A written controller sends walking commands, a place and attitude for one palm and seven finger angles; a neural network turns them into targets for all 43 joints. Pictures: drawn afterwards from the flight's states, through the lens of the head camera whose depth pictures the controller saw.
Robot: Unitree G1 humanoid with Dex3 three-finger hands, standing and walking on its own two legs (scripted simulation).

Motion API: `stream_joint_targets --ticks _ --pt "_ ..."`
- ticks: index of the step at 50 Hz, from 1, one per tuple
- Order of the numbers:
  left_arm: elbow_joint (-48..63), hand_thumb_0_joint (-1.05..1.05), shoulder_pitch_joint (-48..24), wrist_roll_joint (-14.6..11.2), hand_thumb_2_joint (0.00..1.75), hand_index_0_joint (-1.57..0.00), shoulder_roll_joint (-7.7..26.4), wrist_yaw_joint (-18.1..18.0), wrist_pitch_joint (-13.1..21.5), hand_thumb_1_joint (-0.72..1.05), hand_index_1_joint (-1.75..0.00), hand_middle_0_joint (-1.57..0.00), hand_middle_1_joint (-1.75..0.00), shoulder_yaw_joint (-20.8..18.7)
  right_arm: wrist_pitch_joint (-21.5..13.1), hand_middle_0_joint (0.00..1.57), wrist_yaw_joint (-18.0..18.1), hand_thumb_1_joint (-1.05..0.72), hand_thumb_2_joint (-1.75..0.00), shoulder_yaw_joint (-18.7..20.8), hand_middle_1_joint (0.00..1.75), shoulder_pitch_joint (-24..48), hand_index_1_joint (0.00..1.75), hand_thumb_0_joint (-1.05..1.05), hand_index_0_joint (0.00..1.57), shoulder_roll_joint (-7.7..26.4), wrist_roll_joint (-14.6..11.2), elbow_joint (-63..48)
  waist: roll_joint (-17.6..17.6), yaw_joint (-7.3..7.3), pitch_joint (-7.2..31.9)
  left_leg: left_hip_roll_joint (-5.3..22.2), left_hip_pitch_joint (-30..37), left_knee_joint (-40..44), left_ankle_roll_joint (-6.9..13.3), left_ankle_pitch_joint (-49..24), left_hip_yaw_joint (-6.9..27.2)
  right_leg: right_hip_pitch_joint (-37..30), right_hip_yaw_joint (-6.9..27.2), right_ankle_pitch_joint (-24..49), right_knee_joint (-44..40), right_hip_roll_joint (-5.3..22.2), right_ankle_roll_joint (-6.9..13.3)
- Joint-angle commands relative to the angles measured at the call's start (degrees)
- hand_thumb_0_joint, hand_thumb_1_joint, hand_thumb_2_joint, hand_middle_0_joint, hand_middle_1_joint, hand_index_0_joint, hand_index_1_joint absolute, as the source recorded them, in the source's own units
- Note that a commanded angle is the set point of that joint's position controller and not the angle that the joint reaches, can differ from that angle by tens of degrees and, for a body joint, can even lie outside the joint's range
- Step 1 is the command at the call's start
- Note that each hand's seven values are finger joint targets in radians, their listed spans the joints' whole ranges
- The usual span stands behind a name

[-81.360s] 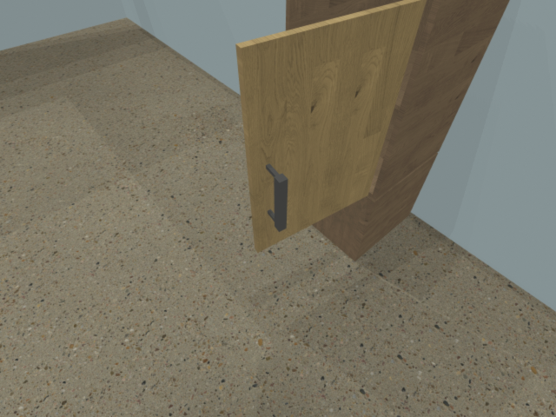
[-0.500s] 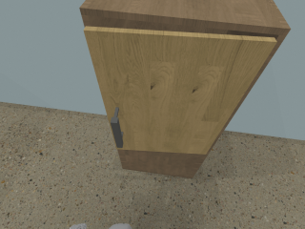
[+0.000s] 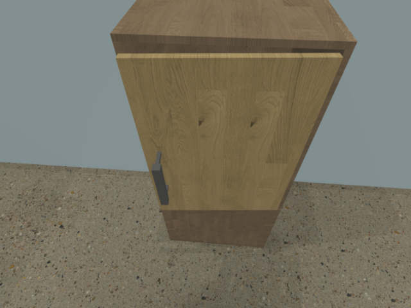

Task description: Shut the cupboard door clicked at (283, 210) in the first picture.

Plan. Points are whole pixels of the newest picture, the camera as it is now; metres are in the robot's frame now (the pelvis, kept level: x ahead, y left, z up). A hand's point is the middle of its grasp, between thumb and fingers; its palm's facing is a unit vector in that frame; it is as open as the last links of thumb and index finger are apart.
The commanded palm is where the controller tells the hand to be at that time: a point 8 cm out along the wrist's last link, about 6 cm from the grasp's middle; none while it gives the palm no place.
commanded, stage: come to a stop and stand still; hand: left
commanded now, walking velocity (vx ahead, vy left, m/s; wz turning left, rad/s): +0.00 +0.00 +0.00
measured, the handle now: (162, 179) +0.46 +0.16 -0.11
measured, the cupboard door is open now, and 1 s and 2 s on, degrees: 5 5 5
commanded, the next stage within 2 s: look again from close up in 0.22 s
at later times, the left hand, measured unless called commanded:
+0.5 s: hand out of the picture +0.00 +0.17 -0.18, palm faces +0.01 -0.98 -0.19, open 7.3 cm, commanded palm none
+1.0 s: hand out of the picture -0.05 +0.21 -0.19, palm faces +0.03 -0.98 -0.19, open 7.3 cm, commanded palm none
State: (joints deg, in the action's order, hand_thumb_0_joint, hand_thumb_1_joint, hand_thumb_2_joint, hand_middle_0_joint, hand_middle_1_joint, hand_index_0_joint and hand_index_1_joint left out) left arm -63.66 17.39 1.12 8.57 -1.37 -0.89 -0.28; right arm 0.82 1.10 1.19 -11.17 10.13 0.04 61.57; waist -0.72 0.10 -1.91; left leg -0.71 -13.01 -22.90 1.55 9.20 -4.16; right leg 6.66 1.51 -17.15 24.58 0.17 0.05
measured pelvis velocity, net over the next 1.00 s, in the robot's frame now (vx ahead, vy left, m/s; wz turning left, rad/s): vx -0.02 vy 0.03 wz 0.02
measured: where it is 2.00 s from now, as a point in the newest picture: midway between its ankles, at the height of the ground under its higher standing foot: outside the picture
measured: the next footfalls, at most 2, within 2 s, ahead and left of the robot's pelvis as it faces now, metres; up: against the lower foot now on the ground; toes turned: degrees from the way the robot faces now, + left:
right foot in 1.64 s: +0.05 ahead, -0.18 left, +0.00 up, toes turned -3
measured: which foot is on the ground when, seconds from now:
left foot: down 0.00-1.00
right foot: down 0.00-1.00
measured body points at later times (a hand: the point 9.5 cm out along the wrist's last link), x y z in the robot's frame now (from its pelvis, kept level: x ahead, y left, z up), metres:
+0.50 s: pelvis +0.00 +0.01 -0.01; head +0.00 +0.00 +0.44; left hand +0.00 +0.22 -0.17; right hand -0.01 -0.21 -0.17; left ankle +0.03 +0.10 -0.74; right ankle -0.04 -0.12 -0.74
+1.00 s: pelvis -0.02 +0.03 +0.00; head -0.03 +0.05 +0.44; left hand -0.05 +0.26 -0.17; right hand +0.03 -0.21 -0.15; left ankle +0.03 +0.10 -0.74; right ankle -0.04 -0.12 -0.74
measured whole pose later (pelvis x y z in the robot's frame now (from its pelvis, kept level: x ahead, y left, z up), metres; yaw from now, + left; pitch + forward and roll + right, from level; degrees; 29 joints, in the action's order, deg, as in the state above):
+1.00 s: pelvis -0.02 +0.03 +0.00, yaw +1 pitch -1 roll -1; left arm -60.5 20.7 1.6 11.6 -1.7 -0.2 0.7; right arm -0.1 0.5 0.2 -13.6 10.5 0.7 59.8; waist 2.0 0.5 0.1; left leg -2.2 -16.0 -26.0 4.1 8.9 -3.8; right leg 8.8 0.8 -16.7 26.8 1.7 -1.5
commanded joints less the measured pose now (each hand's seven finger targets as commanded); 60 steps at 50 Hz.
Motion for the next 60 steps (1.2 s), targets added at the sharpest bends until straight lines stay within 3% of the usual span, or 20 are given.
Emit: stream_joint_targets --ticks 1,9,15,16,17,18,19,20,21,22,26,30,36,44,45,49,51,53,57,60 --pt "1.94 0.00 1.03 -0.47 0.90 -0.20 6.02 -0.72 1.06 0.90 -0.30 -0.20 -0.30 -0.64 -0.69 0.20 0.28 -0.90 -0.90 0.30 0.30 -4.04 0.30 0.00 0.20 4.82 0.27 0.72 4.70 -0.85 -3.73 5.61 5.62 4.31 -0.80 1.35 6.02 9.60 6.25 0.21 -9.59 5.58 2.12" --pt "0.25 0.00 2.81 -0.73 0.90 -0.20 4.76 -0.69 0.93 0.90 -0.30 -0.20 -0.30 -0.63 -0.90 0.20 0.86 -0.90 -0.90 -0.27 0.30 -7.72 0.30 0.00 0.20 3.35 0.51 3.10 -0.09 -0.34 -4.19 5.54 3.52 5.31 -0.92 2.05 6.22 7.02 5.72 0.82 -9.54 5.12 2.41" --pt "-0.13 0.00 3.43 -0.87 0.90 -0.20 3.86 -0.77 1.04 0.90 -0.30 -0.20 -0.30 -0.71 -1.46 0.20 1.23 -0.90 -0.90 -0.38 0.30 -10.06 0.30 0.00 0.20 2.94 0.46 3.57 0.78 -0.11 -2.71 6.05 3.36 4.86 -0.65 -1.87 6.85 4.51 4.44 5.03 -7.99 4.89 2.34" --pt "-0.44 0.00 6.07 0.64 0.90 -0.20 4.90 -3.02 3.84 0.90 -0.30 -0.20 -0.30 0.41 -3.13 0.20 0.21 -0.90 -0.90 -1.00 0.30 -3.46 0.30 0.00 0.20 4.11 0.38 -0.39 -5.35 1.47 -3.39 6.50 0.64 -8.49 -1.75 -11.81 4.64 6.61 6.05 25.75 -6.29 7.77 1.99" --pt "0.00 0.00 7.26 0.35 0.90 -0.20 7.10 -3.09 5.09 0.90 -0.30 -0.20 -0.30 -0.30 -3.66 0.20 0.30 -0.90 -0.90 -1.49 0.30 -4.66 0.30 0.00 0.20 2.02 0.25 -2.17 -2.91 -0.63 0.91 4.89 2.03 -8.47 -1.90 -13.80 4.60 2.12 6.66 51.63 -3.02 9.96 2.22" --pt "1.69 0.00 6.78 -0.33 0.90 -0.20 7.57 -2.94 4.89 0.90 -0.30 -0.20 -0.30 -0.37 -3.81 0.20 0.57 -0.90 -0.90 -1.03 0.30 -10.56 0.30 0.00 0.20 1.94 0.62 -2.19 1.25 -1.97 6.95 4.81 2.42 -7.37 -0.92 -8.16 4.49 -2.76 4.87 48.68 1.27 9.53 2.87" --pt "2.12 0.00 6.09 -0.67 0.90 -0.20 6.14 -2.79 4.77 0.90 -0.30 -0.20 -0.30 -0.10 -3.79 0.20 0.76 -0.90 -0.90 -0.83 0.30 -11.25 0.30 0.00 0.20 2.40 0.51 -2.06 4.91 -1.65 10.36 5.23 3.01 -7.41 -0.34 -10.17 5.10 -4.55 3.98 45.32 2.42 8.30 2.80" --pt "2.70 0.00 5.79 -0.79 0.90 -0.20 5.60 -2.63 4.43 0.90 -0.30 -0.20 -0.30 0.02 -3.55 0.20 0.82 -0.90 -0.90 -0.60 0.30 -10.92 0.30 0.00 0.20 2.99 0.30 -2.24 6.23 -1.44 9.58 5.64 3.02 -6.94 -0.08 -10.51 5.40 -3.36 3.61 38.85 2.13 7.50 2.73" --pt "3.23 0.00 5.15 -0.77 0.90 -0.20 5.04 -2.46 3.96 0.90 -0.30 -0.20 -0.30 0.17 -3.27 0.20 0.86 -0.90 -0.90 -0.49 0.30 -10.55 0.30 0.00 0.20 3.32 0.27 -2.34 4.56 -1.39 6.56 5.88 2.45 -6.10 0.03 -9.73 5.85 -0.54 3.49 30.51 1.45 6.67 2.81" --pt "3.61 0.00 4.66 -0.54 0.90 -0.20 4.69 -2.41 3.44 0.90 -0.30 -0.20 -0.30 0.25 -3.18 0.20 0.85 -0.90 -0.90 -0.43 0.30 -9.63 0.30 0.00 0.20 3.32 0.48 -2.50 -0.23 -1.09 2.43 6.20 1.67 -5.29 0.22 -10.84 6.19 2.60 3.39 22.93 0.85 5.75 2.97" --pt "4.88 0.00 4.41 -0.35 0.90 -0.20 4.93 -1.89 2.44 0.90 -0.30 -0.20 -0.30 0.51 -2.16 0.20 0.34 -0.90 -0.90 -0.04 0.30 -7.88 0.30 0.00 0.20 4.39 0.55 -3.79 3.08 -0.84 -4.97 5.87 -2.78 -1.49 0.68 1.89 8.52 9.10 3.63 1.79 -1.78 3.86 2.95" --pt "6.07 0.00 4.23 -0.11 0.90 -0.20 5.93 -1.62 2.14 0.90 -0.30 -0.20 -0.30 0.36 -2.03 0.20 -0.02 -0.90 -0.90 0.34 0.30 -6.72 0.30 0.00 0.20 5.77 0.77 -4.74 2.57 -0.64 -5.26 5.80 -3.45 1.57 1.06 7.73 10.09 10.10 3.35 -2.42 -1.66 3.45 2.68" --pt "6.86 0.00 4.87 0.00 0.90 -0.20 7.26 -1.25 1.89 0.90 -0.30 -0.20 -0.30 0.32 -2.28 0.20 -0.17 -0.90 -0.90 0.64 0.30 -4.79 0.30 0.00 0.20 7.95 0.72 -5.69 0.09 0.00 -2.87 6.71 -3.32 4.85 1.53 11.75 11.67 8.23 2.45 -1.14 -1.17 3.39 2.20" --pt "6.25 0.00 5.42 0.08 0.90 -0.20 8.64 -0.94 2.09 0.90 -0.30 -0.20 -0.30 0.32 -2.64 0.20 -0.26 -0.90 -0.90 0.73 0.30 -3.45 0.30 0.00 0.20 9.37 0.48 -5.18 0.13 0.05 -0.62 7.08 -0.74 5.62 1.53 9.22 11.27 7.31 2.48 1.48 -2.47 4.13 1.85" --pt "5.56 0.00 6.16 -0.03 0.90 -0.20 7.20 -0.91 1.86 0.90 -0.30 -0.20 -0.30 0.73 -2.48 0.20 -0.28 -0.90 -0.90 0.37 0.30 -3.80 0.30 0.00 0.20 7.94 0.52 -4.59 0.11 -0.11 -0.72 7.31 -0.75 6.19 1.34 10.99 11.62 7.50 2.03 0.54 -2.61 3.91 1.49" --pt "4.74 0.00 8.17 0.40 0.90 -0.20 6.27 -0.42 0.84 0.90 -0.30 -0.20 -0.30 0.65 -1.71 0.20 0.12 -0.90 -0.90 1.01 0.30 -4.75 0.30 0.00 0.20 9.10 0.75 -3.63 -0.69 -0.26 -1.72 10.19 -1.53 8.72 2.28 17.80 14.24 9.11 -0.81 -2.35 0.61 2.11 1.12" --pt "5.22 0.00 8.94 0.74 0.90 -0.20 6.20 -0.03 0.06 0.90 -0.30 -0.20 -0.30 0.23 -1.19 0.20 0.44 -0.90 -0.90 1.72 0.30 -4.85 0.30 0.00 0.20 10.53 0.90 -3.81 -3.23 -0.15 -2.87 12.76 -3.06 10.95 3.73 23.41 17.06 11.12 -2.62 -5.02 4.15 0.99 1.16" --pt "5.41 0.00 10.01 0.96 0.90 -0.20 5.75 0.36 -0.34 0.90 -0.30 -0.20 -0.30 -0.15 -0.94 0.20 0.76 -0.90 -0.90 2.22 0.30 -4.72 0.30 0.00 0.20 10.84 1.03 -4.28 -2.79 0.21 -2.19 14.47 -3.64 10.38 5.17 23.36 17.86 11.63 -3.12 -5.00 6.12 0.89 1.50" --pt "5.71 0.00 11.96 0.97 0.90 -0.20 4.98 0.98 -0.50 0.90 -0.30 -0.20 -0.30 -0.77 -0.79 0.20 1.00 -0.90 -0.90 2.64 0.30 -4.35 0.30 0.00 0.20 10.15 1.24 -4.93 -2.55 0.85 -0.63 13.64 -6.42 7.75 4.67 22.06 14.72 8.54 -3.47 -3.75 3.12 0.62 2.11" --pt "6.22 0.00 12.62 0.89 0.90 -0.20 5.95 1.04 -0.28 0.90 -0.30 -0.20 -0.30 -1.29 -0.69 0.20 1.03 -0.90 -0.90 2.55 0.30 -4.28 0.30 0.00 0.20 8.02 1.31 -5.34 1.74 0.90 -2.48 8.81 -10.45 0.68 2.00 21.52 8.59 8.88 2.11 -9.15 -3.60 3.41 3.69"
